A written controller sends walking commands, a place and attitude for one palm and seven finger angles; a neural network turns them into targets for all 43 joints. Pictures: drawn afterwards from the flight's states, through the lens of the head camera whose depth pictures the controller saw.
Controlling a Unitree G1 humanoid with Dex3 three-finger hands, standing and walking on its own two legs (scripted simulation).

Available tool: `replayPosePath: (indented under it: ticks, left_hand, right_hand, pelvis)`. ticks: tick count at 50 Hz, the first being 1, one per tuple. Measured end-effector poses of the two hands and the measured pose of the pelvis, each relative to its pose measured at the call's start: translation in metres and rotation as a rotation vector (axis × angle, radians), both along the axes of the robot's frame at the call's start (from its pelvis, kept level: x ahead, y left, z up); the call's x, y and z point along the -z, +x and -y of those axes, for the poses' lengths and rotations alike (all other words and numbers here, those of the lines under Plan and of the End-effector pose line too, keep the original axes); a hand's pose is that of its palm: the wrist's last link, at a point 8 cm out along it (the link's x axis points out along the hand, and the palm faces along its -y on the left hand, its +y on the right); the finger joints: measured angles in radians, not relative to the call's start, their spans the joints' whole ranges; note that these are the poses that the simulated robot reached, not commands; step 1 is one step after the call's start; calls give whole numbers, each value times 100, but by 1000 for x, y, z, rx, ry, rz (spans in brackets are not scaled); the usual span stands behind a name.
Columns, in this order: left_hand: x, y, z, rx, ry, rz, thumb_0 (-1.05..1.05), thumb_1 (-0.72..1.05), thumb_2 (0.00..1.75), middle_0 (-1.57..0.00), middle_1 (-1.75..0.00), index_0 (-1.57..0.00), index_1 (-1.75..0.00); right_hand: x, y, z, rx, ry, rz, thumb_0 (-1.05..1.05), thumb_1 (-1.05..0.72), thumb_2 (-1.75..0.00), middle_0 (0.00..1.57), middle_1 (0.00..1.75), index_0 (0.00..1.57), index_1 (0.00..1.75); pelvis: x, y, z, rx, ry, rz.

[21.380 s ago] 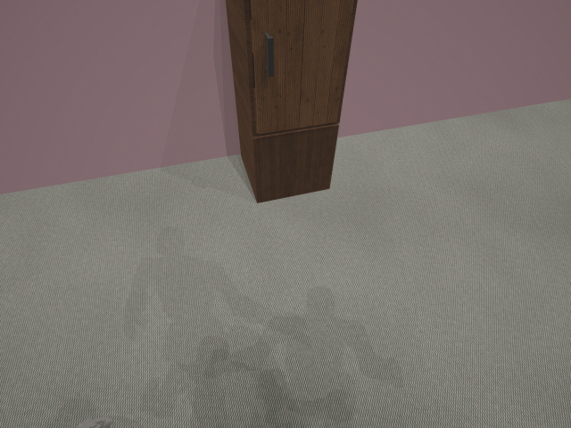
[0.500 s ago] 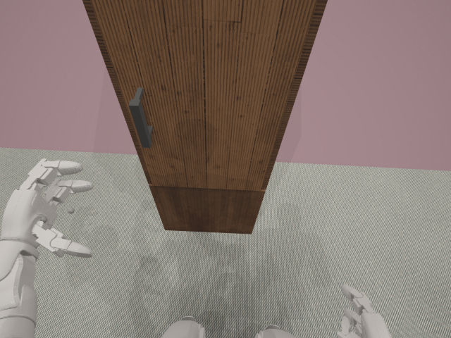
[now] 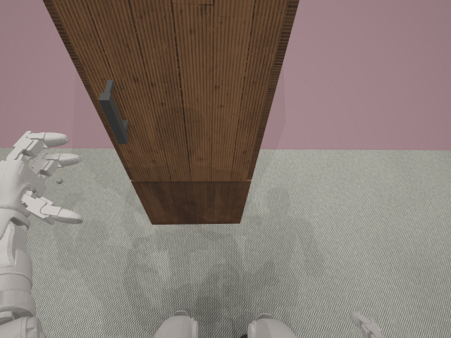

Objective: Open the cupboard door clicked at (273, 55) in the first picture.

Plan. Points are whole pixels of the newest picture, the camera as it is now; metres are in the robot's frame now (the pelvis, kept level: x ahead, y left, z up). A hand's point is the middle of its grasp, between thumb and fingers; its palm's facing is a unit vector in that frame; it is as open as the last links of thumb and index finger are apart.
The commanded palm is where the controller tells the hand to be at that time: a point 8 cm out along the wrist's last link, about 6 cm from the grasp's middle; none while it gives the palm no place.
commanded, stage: move the hooked fingers beside the handle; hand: left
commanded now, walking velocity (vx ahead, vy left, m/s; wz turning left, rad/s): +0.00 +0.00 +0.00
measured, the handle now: (116, 113) +0.53 +0.24 +0.04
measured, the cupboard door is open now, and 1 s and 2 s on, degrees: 0 0 0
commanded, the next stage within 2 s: slide the fingers in behind the handle in 1.76 s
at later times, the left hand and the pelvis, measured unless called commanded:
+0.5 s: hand (62, 154) +0.41 +0.31 +0.05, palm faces +0.06 -1.00 -0.01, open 14.0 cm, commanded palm +0.39 +0.35 +0.05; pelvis +0.00 +0.01 -0.01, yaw -1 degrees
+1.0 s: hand (73, 131) +0.47 +0.30 +0.05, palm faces +0.05 -1.00 +0.00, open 14.0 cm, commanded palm +0.45 +0.34 +0.04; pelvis +0.00 +0.03 -0.02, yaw -2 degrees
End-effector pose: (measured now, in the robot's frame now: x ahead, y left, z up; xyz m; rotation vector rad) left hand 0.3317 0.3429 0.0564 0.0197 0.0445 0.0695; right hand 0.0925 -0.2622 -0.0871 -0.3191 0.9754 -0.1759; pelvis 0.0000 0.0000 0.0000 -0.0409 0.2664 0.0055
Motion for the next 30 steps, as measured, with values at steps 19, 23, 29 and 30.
replayPosePath:
  ticks: [19, 23, 29, 30]
  left_hand:
    - [5, 42, -10, 7, -19, 4, -1, -50, 30, -30, -120, -30, -120]
    - [6, 52, -15, 4, -14, 12, -1, -50, 30, -30, -120, -30, -120]
    - [6, 63, -17, 20, -18, 16, -1, -50, 30, -30, -120, -30, -120]
    - [6, 65, -17, 23, -19, 13, -1, -50, 30, -30, -120, -30, -120]
  right_hand:
    - [6, -22, -2, 43, -23, -103, 0, -90, -90, 20, 30, 20, 30]
    - [7, -28, -4, 51, -32, -131, 0, -90, -90, 20, 30, 20, 30]
    - [9, -39, -9, 67, -36, -179, 0, -90, -90, 20, 30, 20, 30]
    - [9, -41, -9, 70, -37, -188, 0, -90, -90, 20, 30, 20, 30]
  pelvis:
    - [6, -1, -8, 9, -13, -43]
    - [8, -2, -11, 10, -19, -54]
    - [10, -2, -16, 10, -26, -65]
    - [10, -2, -17, 10, -27, -67]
